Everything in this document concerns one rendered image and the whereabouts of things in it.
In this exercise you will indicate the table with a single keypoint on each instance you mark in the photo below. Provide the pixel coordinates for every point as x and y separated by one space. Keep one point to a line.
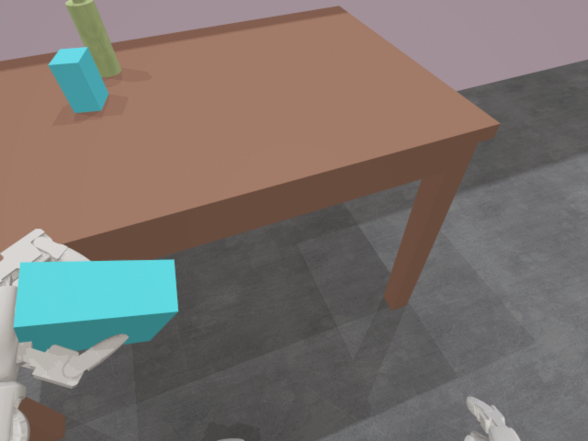
211 132

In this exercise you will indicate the left robot hand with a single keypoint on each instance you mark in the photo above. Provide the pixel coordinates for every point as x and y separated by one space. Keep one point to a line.
58 365

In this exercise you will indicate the right robot hand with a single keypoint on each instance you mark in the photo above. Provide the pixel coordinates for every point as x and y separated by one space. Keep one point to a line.
492 422

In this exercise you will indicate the sponge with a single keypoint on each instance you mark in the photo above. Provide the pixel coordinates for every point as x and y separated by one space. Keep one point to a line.
81 303

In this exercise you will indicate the robot left forearm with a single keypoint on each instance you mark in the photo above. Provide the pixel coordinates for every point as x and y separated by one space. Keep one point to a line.
14 424

